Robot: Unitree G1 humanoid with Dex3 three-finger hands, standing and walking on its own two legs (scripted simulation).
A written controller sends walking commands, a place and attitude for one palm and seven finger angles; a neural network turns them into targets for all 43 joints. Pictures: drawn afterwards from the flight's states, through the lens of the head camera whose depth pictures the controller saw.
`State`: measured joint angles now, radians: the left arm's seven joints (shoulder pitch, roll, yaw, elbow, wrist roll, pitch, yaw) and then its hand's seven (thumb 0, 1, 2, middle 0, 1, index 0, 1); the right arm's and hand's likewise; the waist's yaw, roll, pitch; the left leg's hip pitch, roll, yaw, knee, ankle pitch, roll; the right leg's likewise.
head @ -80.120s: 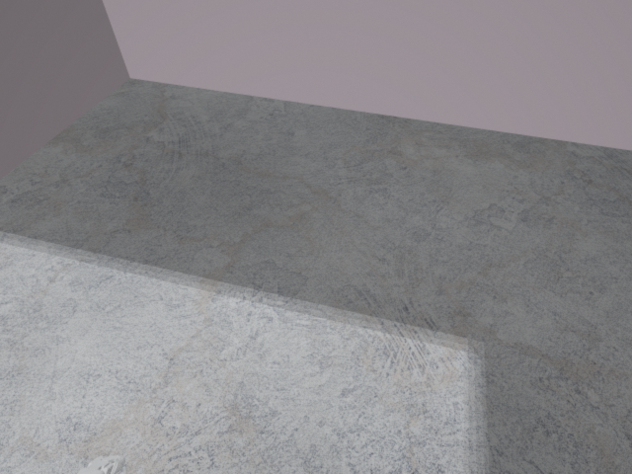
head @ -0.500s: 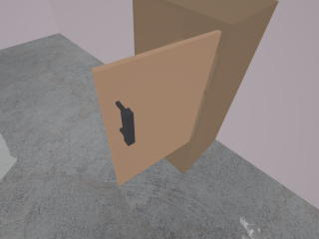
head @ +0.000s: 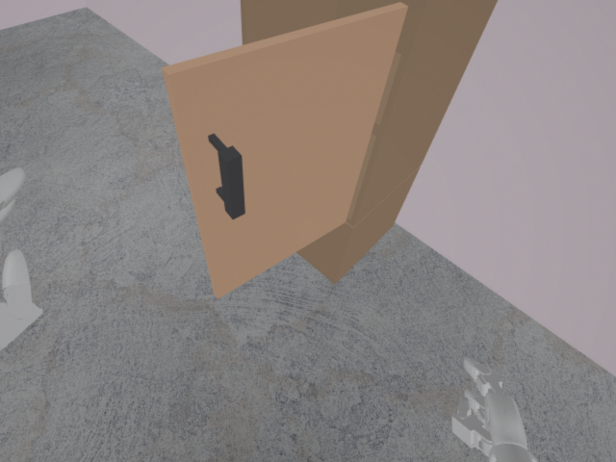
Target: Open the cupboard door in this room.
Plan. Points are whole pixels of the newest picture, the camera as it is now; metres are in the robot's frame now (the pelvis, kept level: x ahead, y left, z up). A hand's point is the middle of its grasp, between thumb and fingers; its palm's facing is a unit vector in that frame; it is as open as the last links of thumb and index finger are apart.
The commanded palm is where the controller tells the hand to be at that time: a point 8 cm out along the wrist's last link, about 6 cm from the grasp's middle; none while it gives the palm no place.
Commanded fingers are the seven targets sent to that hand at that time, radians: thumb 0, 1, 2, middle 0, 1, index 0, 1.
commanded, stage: stop stepping back and stand still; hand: left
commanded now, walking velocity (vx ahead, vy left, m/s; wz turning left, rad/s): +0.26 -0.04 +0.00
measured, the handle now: (225, 177) +0.50 +0.15 +0.04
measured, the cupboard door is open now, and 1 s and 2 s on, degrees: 80 80 80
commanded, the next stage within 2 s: let the arm hang, fingers relaxed in 0.66 s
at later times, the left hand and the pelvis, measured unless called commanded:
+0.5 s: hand out of the picture +0.12 +0.26 +0.16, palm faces +0.45 -0.74 -0.50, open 7.4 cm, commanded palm +0.06 +0.29 +0.18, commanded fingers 0.00 0.90 0.90 -0.20 -0.30 -0.20 -0.30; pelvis -0.07 -0.02 -0.01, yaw +2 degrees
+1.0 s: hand out of the picture +0.02 +0.19 -0.15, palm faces +0.04 -0.97 -0.22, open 7.4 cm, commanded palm none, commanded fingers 0.00 0.90 0.90 -0.20 -0.30 -0.20 -0.30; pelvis -0.08 +0.00 -0.01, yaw +4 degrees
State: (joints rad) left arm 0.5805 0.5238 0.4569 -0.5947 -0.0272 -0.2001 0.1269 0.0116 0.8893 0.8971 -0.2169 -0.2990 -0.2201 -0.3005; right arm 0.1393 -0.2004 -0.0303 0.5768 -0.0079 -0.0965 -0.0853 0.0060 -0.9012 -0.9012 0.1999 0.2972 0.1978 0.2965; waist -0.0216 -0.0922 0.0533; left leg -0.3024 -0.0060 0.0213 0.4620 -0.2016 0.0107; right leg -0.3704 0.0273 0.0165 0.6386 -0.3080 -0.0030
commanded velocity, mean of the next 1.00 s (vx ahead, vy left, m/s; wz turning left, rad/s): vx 0.10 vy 0.01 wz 0.00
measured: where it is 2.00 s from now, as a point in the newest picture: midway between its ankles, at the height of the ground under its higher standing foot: outside the picture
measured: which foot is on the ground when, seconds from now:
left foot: down 0.00-0.14, up 0.16-0.30, down 0.32-1.00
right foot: down 0.00-0.34, up 0.36-0.44, down 0.46-1.00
